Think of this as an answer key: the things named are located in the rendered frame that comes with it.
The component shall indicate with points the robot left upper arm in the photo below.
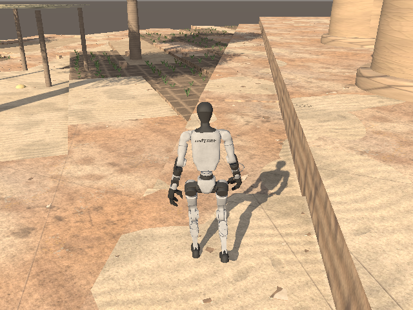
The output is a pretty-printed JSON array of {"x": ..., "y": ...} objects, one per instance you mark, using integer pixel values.
[{"x": 182, "y": 148}]

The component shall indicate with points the robot right thigh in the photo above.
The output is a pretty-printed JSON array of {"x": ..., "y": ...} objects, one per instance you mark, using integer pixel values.
[{"x": 221, "y": 196}]

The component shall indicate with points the robot left shin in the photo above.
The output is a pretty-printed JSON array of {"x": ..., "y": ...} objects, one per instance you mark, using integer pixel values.
[{"x": 194, "y": 230}]

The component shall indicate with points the robot right hand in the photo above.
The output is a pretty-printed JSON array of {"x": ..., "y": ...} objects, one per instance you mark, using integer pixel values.
[{"x": 233, "y": 180}]

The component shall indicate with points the left robot forearm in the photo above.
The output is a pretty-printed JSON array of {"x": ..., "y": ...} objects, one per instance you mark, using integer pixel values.
[{"x": 176, "y": 176}]

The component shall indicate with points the robot right upper arm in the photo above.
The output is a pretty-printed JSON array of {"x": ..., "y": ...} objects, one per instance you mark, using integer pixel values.
[{"x": 229, "y": 146}]

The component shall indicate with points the robot left hand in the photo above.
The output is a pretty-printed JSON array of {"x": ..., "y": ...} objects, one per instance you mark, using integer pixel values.
[{"x": 171, "y": 196}]

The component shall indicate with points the right robot forearm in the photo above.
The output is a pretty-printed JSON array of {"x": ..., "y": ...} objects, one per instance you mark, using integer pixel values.
[{"x": 235, "y": 169}]

